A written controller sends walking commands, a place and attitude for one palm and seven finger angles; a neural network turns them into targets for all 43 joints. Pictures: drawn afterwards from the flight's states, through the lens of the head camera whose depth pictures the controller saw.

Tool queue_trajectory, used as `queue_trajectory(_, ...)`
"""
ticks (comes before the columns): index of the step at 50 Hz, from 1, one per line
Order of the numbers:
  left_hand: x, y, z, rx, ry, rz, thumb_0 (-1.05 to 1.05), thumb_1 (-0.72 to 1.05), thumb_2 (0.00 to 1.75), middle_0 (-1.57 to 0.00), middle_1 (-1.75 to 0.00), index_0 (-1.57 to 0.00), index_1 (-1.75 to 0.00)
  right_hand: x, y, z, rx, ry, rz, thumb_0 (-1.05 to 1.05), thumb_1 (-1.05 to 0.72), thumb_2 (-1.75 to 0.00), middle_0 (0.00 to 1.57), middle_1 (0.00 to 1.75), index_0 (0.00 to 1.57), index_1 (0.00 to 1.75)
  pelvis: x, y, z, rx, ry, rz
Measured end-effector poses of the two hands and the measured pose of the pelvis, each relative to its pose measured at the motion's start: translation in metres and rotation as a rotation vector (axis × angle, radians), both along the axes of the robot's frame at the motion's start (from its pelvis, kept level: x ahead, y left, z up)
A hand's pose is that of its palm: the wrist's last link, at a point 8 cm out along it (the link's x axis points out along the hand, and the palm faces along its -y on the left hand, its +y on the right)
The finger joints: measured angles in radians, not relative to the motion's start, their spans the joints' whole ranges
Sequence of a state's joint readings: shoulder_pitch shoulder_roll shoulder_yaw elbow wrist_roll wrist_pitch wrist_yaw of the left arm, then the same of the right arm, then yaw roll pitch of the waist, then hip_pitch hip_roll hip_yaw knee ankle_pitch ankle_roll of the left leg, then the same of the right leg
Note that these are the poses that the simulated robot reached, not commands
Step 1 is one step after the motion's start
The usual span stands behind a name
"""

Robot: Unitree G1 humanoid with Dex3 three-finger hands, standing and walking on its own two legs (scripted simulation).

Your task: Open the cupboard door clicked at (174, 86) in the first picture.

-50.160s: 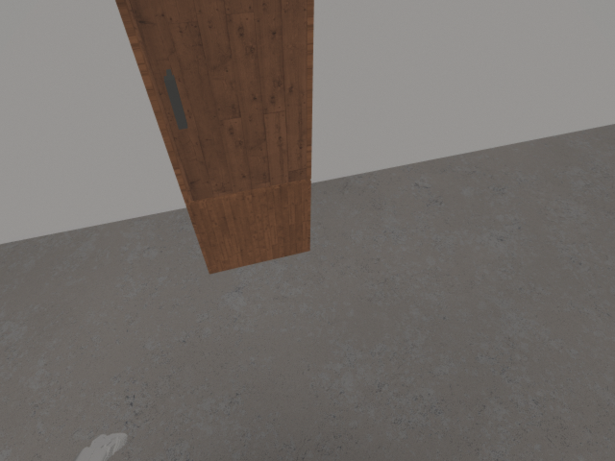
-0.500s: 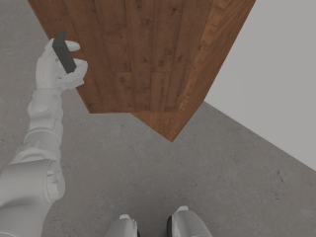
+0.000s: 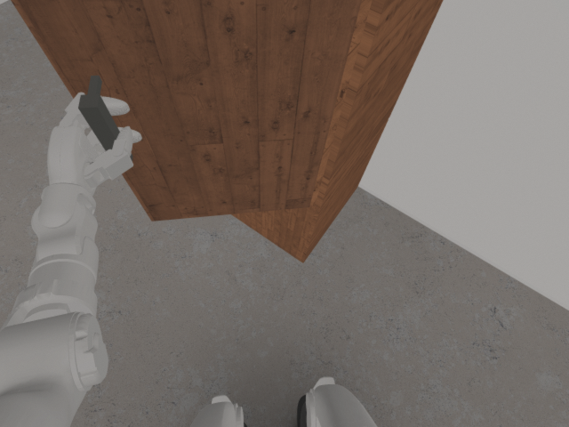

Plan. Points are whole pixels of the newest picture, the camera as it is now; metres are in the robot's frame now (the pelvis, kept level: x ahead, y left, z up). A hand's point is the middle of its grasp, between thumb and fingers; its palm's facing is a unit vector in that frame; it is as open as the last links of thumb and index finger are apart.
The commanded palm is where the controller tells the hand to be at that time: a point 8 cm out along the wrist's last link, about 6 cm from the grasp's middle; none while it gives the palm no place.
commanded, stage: pull the door open along its arc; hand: left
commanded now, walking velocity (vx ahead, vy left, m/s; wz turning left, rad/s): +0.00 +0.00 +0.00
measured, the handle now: (110, 124) +0.53 +0.22 +0.06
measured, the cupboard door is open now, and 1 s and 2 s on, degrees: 42 88 86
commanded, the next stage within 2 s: open thumb and fingers to let go in 0.88 s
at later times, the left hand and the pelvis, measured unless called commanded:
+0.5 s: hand (165, 241) +0.34 +0.13 +0.07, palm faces +0.31 -0.95 +0.07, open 6.2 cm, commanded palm +0.29 +0.18 +0.06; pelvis +0.01 -0.01 +0.01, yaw +1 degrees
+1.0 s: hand (241, 301) +0.27 +0.04 +0.07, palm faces +0.35 -0.93 -0.05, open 6.1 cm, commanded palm +0.23 +0.08 +0.06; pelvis +0.01 -0.04 +0.01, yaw +4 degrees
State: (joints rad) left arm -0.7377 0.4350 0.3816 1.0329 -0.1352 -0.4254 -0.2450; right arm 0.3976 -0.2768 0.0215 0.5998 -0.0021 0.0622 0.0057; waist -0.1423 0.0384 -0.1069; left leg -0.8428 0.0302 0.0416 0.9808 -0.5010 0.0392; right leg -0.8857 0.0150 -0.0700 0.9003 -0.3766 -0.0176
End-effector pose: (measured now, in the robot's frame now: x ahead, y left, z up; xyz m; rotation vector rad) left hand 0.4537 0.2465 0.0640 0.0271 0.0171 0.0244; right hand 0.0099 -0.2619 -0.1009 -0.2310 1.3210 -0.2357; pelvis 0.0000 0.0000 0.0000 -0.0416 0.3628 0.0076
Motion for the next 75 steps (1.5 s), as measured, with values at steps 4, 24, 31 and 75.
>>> queue_trajectory(4, -0.018, -0.002, 0.000, -0.001, -0.004, -0.013, 0.00, 0.72, 0.75, -0.37, -1.35, -0.34, -1.35, 0.013, 0.002, 0.003, 0.017, -0.041, -0.005, 0.00, -0.90, -0.90, 0.20, 0.30, 0.20, 0.30, 0.005, 0.000, 0.005, 0.005, -0.015, -0.009)
queue_trajectory(24, -0.143, -0.072, -0.002, -0.090, -0.043, 0.270, 0.02, 0.67, 0.76, -0.35, -1.33, -0.36, -1.29, 0.150, 0.033, 0.019, 0.119, -0.420, 0.198, 0.00, -0.90, -0.90, 0.20, 0.30, 0.20, 0.30, 0.007, -0.006, 0.012, 0.031, -0.109, 0.007)
queue_trajectory(31, -0.167, -0.100, 0.001, -0.050, -0.026, 0.416, 0.02, 0.69, 0.78, -0.34, -1.31, -0.34, -1.30, 0.166, 0.042, 0.015, 0.153, -0.446, 0.257, 0.00, -0.90, -0.90, 0.20, 0.30, 0.20, 0.30, 0.005, -0.016, 0.010, 0.038, -0.127, 0.028)
queue_trajectory(75, -0.220, -0.158, 0.005, -0.008, -0.006, 0.396, 0.00, -0.27, 0.40, -0.31, -1.21, -0.32, -1.22, 0.154, 0.010, 0.012, 0.125, -0.495, 0.279, 0.01, -0.90, -0.90, 0.20, 0.30, 0.20, 0.30, -0.012, -0.046, 0.008, 0.064, -0.182, 0.064)
